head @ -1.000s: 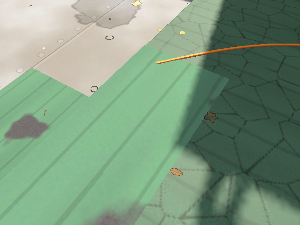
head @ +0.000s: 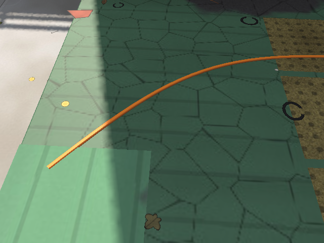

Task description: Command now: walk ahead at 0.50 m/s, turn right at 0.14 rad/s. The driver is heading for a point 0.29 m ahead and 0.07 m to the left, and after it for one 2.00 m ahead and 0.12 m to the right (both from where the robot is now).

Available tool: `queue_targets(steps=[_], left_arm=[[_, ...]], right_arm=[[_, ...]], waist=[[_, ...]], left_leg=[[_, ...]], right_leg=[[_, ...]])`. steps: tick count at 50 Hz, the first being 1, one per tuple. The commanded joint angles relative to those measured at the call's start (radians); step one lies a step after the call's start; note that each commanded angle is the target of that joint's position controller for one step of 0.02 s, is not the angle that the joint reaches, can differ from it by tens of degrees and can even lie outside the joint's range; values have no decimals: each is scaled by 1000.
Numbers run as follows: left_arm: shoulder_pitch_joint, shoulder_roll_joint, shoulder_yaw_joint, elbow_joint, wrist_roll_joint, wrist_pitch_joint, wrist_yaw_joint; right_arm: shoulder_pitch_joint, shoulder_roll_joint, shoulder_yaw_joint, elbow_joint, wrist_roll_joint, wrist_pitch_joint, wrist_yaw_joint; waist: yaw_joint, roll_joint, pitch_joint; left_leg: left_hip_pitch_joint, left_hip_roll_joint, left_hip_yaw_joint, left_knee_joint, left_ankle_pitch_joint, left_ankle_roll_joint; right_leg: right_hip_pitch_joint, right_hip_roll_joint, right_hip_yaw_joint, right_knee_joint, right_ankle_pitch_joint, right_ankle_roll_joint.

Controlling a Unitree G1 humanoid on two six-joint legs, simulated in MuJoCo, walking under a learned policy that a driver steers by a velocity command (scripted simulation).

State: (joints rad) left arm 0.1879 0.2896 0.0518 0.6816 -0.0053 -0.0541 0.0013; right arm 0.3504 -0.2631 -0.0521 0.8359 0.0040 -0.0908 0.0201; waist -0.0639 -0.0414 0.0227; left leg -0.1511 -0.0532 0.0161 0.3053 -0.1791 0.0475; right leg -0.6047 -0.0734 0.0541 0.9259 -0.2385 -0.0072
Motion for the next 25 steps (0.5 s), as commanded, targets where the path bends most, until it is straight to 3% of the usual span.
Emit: queue_targets(steps=[1,5,7,9,10,11,12,13,14,15,16,17,18,20,25], left_arm=[[-74,22,-5,-79,1,-21,-9],[-196,29,-6,-109,-10,-32,-24],[-220,43,1,-121,-5,-43,-33],[-143,76,19,-99,8,-55,-35],[-51,107,34,-69,21,-58,-29],[66,170,51,-51,39,-58,-18],[139,234,62,-53,55,-36,-4],[160,194,55,-55,34,-13,-4],[119,148,42,-55,23,0,-3],[57,117,31,-50,15,4,0],[-4,85,21,-44,11,5,-2],[-57,79,20,-39,18,3,-4],[-96,87,25,-34,29,0,-6],[-145,98,32,-25,37,-7,-3],[-151,136,47,13,20,5,20]], right_arm=[[-54,-179,-38,-66,11,-11,-8],[31,-187,-35,-27,23,5,-9],[50,-191,-34,-13,22,23,-15],[33,-205,-38,-12,23,38,-24],[22,-196,-34,-21,22,38,-27],[2,-156,-19,-52,3,30,-27],[125,-55,13,-60,-15,21,-25],[174,-112,4,-49,12,21,-27],[93,-183,-23,-59,33,32,-31],[31,-172,-25,-76,33,46,-39],[21,-159,-29,-73,21,67,-46],[37,-143,-32,-75,16,93,-52],[53,-122,-31,-77,15,115,-56],[49,-102,-33,-97,11,137,-60],[-72,-100,-30,-166,4,144,-33]], waist=[[11,117,-2],[-30,114,22],[-19,124,30],[41,137,-25],[90,129,-88],[141,78,-206],[125,-173,-367],[142,-214,-500],[148,-124,-383],[122,-92,-274],[91,-66,-196],[51,-92,-154],[27,-110,-127],[5,-113,-101],[36,-75,-111]], left_leg=[[17,249,-180,-166,178,168],[28,251,-157,-139,197,148],[75,259,-178,-71,316,125],[98,241,-181,50,457,81],[60,195,-159,155,519,48],[-76,134,-129,347,344,-1],[-404,20,-55,708,-294,-78],[-461,23,-135,890,-542,-93],[-516,62,-138,953,-493,-101],[-554,91,-102,945,-435,-108],[-528,116,-90,913,-387,-122],[-448,138,-86,878,-343,-130],[-376,131,-61,870,-301,-140],[-332,133,-44,805,-238,-144],[-261,151,-25,565,-72,-102]], right_leg=[[-18,-19,-9,-183,157,12],[62,21,-32,-339,260,17],[90,50,-27,-405,237,4],[231,76,-30,-485,269,-26],[396,77,-42,-524,362,-51],[644,-51,52,-461,641,-99],[999,-348,322,-368,981,-248],[1000,-412,437,-399,888,-312],[885,-343,337,-442,787,-279],[775,-295,251,-473,717,-247],[642,-257,180,-519,655,-231],[507,-235,126,-571,577,-220],[400,-217,79,-620,525,-225],[320,-218,12,-668,462,-236],[344,-239,-75,-682,351,-227]])
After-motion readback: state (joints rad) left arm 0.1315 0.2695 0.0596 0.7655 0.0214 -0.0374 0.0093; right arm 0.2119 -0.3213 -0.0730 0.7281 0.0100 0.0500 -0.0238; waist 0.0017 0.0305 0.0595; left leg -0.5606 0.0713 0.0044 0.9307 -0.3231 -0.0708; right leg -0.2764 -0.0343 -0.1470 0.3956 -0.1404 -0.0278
